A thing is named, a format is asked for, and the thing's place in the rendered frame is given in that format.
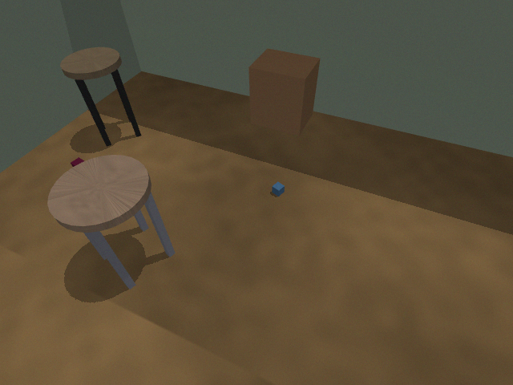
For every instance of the stool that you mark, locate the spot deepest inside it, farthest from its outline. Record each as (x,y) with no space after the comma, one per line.
(101,193)
(92,63)

